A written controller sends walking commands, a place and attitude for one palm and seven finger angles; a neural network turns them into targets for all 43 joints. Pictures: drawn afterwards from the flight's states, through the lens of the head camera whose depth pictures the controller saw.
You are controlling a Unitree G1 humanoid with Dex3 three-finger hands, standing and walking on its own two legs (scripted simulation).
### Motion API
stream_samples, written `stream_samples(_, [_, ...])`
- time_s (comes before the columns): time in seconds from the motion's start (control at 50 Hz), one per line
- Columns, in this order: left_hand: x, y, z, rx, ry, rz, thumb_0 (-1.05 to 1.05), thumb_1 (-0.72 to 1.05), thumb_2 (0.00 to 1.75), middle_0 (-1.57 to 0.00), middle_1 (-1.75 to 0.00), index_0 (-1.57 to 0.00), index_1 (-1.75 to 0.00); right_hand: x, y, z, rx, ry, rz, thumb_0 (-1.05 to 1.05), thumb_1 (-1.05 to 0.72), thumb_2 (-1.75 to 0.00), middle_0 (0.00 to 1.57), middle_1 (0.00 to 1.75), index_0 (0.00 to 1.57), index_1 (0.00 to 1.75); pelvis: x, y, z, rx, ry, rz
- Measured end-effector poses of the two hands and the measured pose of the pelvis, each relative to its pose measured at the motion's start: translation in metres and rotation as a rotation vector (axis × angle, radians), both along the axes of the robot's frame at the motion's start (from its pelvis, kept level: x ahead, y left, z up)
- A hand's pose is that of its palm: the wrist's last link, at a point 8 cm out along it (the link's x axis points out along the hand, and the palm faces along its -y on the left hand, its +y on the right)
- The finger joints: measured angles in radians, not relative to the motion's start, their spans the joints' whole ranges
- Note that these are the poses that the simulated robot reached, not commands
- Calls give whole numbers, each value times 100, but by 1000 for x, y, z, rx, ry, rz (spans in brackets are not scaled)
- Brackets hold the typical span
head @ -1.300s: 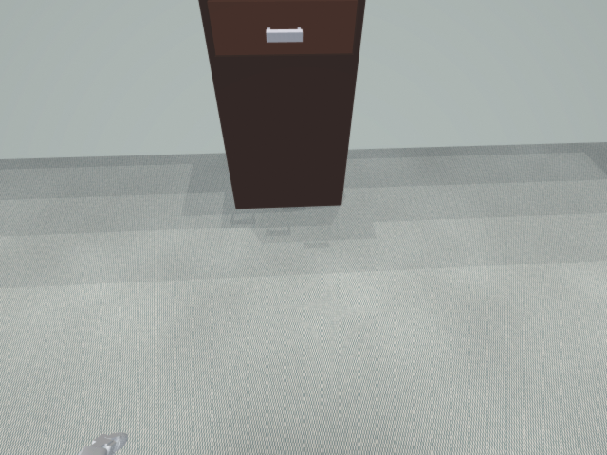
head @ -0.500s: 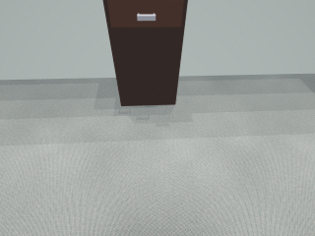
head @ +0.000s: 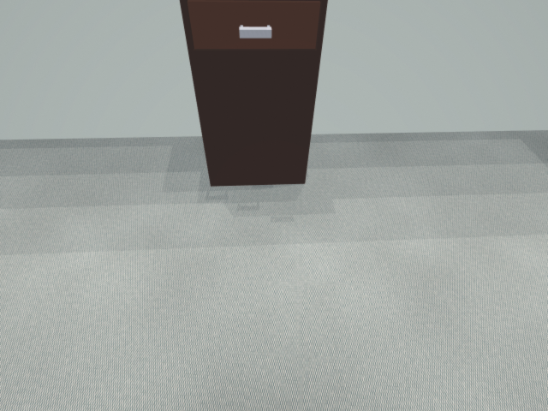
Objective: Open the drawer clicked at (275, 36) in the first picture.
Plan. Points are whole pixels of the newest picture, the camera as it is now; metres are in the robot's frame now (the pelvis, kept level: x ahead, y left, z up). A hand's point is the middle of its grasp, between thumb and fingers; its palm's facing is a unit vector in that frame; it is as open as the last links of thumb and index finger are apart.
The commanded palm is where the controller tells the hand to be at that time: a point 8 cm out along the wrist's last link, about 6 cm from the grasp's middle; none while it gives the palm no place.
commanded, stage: look at it before walking up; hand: left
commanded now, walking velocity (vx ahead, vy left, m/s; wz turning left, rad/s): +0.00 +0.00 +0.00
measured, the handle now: (255, 30) +1.31 +0.14 +0.03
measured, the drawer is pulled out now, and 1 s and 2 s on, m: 0.00 0.00 0.00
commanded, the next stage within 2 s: walk to a spot facing it in 0.14 s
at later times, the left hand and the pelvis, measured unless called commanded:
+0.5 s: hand out of the picture +0.05 +0.21 -0.18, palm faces -0.07 -0.97 -0.23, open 7.4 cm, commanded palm none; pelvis +0.04 +0.00 -0.01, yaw -5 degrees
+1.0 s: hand (210, 410) +0.17 +0.12 -0.18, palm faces -0.12 -0.98 -0.14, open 7.4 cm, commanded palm none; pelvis +0.21 -0.04 -0.01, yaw -12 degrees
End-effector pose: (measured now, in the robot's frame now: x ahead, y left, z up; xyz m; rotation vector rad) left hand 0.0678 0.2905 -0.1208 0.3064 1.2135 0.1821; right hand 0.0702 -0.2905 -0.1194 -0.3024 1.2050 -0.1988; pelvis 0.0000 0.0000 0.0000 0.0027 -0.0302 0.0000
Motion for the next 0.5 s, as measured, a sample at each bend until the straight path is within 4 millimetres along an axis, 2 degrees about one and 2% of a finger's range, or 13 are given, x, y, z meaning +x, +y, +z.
stream_samples(0.3, [-1,0,-1,4,16,8,1,90,90,-21,-30,-20,-29,5,1,-1,0,9,2,0,-90,-90,21,30,20,30,5,0,0,-1,3,-3])
stream_samples(0.4, [-8,-14,-13,-37,61,12,1,90,90,-20,-30,-20,-29,-3,14,-10,33,24,-28,0,-90,-90,20,30,20,30,17,0,-4,-3,8,-36])
stream_samples(0.5, [-14,-34,-28,-92,146,0,1,90,90,-20,-30,-20,-29,-22,27,-25,82,60,-107,0,-90,-90,20,30,20,30,38,-3,-12,8,23,-87])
